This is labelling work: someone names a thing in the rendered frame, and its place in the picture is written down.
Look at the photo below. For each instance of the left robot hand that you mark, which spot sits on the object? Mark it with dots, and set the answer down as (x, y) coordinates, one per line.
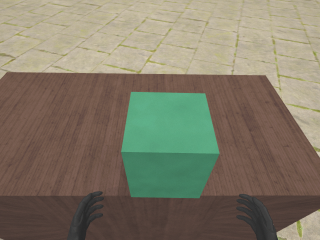
(82, 219)

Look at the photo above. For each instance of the pedestal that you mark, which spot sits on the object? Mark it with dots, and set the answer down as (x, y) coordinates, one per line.
(61, 137)

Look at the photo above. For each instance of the carton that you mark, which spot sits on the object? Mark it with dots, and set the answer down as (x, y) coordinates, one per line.
(169, 145)

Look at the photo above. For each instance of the right robot hand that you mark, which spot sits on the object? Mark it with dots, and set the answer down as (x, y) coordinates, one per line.
(261, 221)

